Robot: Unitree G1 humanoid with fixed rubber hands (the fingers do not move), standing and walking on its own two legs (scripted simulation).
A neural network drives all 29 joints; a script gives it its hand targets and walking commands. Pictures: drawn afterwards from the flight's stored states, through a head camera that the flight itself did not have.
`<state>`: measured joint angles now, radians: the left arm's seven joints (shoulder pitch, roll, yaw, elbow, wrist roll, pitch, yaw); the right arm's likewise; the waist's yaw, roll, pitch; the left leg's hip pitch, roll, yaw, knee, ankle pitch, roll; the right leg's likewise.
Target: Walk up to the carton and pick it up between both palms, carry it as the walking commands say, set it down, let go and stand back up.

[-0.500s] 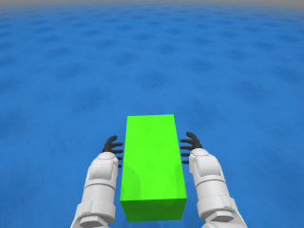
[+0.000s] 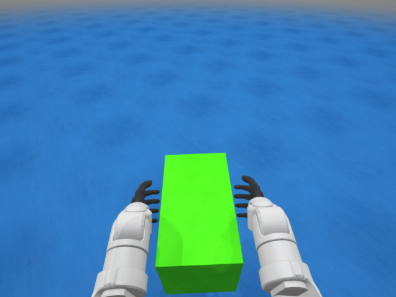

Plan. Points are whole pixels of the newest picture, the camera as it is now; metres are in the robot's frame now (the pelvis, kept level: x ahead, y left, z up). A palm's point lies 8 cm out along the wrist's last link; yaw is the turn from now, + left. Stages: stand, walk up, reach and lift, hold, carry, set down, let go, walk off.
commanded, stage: hold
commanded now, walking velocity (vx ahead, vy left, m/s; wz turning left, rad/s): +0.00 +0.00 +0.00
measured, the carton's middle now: (198, 218) +0.34 +0.00 -0.04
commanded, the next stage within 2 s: carry in 0.16 s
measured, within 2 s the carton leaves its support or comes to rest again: neither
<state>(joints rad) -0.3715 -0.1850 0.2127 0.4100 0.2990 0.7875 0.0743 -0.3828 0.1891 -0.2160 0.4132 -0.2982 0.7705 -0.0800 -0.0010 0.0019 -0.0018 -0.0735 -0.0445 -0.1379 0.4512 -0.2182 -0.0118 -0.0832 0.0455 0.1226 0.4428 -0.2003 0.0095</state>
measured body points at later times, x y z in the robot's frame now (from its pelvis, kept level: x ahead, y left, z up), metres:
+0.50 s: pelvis +0.04 -0.01 +0.00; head +0.04 -0.02 +0.45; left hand +0.37 +0.10 +0.08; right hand +0.37 -0.15 +0.09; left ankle +0.05 +0.09 -0.73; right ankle +0.03 -0.12 -0.74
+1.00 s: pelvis +0.29 -0.04 +0.01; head +0.32 -0.05 +0.45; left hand +0.60 +0.07 +0.08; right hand +0.60 -0.18 +0.08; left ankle +0.28 +0.07 -0.70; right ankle +0.24 -0.13 -0.74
